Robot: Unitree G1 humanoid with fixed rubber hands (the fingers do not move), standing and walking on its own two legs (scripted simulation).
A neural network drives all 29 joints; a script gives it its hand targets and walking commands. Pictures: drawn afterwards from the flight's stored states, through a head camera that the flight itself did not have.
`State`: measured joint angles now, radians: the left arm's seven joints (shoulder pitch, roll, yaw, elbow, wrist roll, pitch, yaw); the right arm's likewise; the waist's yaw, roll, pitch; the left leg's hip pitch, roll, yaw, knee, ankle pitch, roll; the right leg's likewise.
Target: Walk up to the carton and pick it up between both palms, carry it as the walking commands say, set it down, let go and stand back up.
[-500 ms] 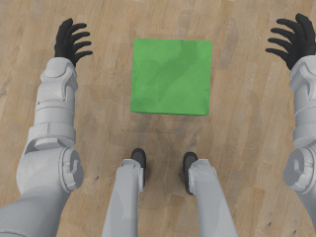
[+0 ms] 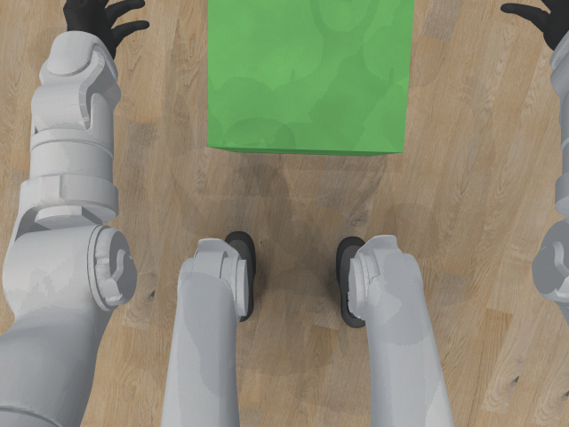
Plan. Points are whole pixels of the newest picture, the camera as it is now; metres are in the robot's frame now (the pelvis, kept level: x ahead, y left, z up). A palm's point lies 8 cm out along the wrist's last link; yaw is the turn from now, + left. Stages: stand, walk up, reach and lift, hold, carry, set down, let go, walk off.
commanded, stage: reach and lift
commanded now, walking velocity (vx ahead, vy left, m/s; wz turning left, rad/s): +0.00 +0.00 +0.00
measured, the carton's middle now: (306, 73) +0.56 -0.02 -0.38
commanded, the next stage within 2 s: none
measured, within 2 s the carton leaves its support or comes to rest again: neither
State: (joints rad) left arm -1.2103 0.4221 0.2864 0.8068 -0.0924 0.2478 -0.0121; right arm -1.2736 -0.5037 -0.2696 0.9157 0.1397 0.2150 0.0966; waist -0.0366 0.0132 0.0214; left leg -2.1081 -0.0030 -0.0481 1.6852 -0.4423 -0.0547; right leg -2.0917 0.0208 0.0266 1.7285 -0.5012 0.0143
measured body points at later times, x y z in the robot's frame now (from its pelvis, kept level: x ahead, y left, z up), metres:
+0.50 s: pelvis -0.01 +0.01 -0.10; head +0.36 -0.02 +0.15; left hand +0.55 +0.20 -0.27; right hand +0.53 -0.27 -0.26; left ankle +0.11 +0.14 -0.46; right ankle +0.09 -0.12 -0.46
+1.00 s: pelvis -0.01 +0.01 -0.14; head +0.37 -0.01 +0.10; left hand +0.55 +0.20 -0.32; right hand +0.53 -0.26 -0.31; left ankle +0.11 +0.14 -0.46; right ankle +0.09 -0.12 -0.46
